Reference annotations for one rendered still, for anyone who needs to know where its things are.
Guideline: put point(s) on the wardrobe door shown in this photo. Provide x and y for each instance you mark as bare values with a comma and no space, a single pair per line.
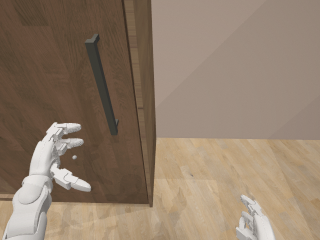
46,77
6,188

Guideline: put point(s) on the robot left forearm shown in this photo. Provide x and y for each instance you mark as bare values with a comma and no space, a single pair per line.
30,206

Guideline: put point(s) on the left robot hand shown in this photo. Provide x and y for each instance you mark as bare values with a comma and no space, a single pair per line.
47,152

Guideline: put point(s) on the right robot hand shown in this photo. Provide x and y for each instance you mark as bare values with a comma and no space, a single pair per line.
260,227

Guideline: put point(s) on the handle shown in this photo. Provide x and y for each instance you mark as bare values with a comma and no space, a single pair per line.
97,68

